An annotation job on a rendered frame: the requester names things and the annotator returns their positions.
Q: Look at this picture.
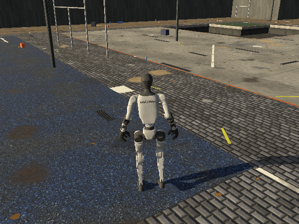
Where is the robot right forearm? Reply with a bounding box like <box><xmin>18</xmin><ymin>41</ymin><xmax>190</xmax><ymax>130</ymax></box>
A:
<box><xmin>167</xmin><ymin>112</ymin><xmax>177</xmax><ymax>130</ymax></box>

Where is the left robot upper arm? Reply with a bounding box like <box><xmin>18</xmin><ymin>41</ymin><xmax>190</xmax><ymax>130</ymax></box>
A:
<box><xmin>125</xmin><ymin>94</ymin><xmax>138</xmax><ymax>120</ymax></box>

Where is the humanoid robot head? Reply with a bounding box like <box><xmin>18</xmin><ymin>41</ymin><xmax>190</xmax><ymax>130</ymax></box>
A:
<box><xmin>140</xmin><ymin>74</ymin><xmax>155</xmax><ymax>96</ymax></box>

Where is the right robot thigh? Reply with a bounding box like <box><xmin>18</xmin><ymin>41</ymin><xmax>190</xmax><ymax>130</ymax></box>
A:
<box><xmin>156</xmin><ymin>129</ymin><xmax>165</xmax><ymax>158</ymax></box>

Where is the left robot hand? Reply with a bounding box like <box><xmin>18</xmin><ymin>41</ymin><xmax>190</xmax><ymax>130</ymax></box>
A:
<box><xmin>120</xmin><ymin>131</ymin><xmax>130</xmax><ymax>142</ymax></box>

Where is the right robot hand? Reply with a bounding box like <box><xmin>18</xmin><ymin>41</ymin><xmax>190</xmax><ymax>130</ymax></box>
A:
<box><xmin>168</xmin><ymin>129</ymin><xmax>179</xmax><ymax>139</ymax></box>

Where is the right robot upper arm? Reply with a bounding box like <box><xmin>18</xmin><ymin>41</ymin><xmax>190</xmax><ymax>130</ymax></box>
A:
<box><xmin>157</xmin><ymin>93</ymin><xmax>171</xmax><ymax>119</ymax></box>

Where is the robot left forearm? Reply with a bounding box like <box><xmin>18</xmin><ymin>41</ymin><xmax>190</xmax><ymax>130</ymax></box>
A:
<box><xmin>121</xmin><ymin>113</ymin><xmax>130</xmax><ymax>132</ymax></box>

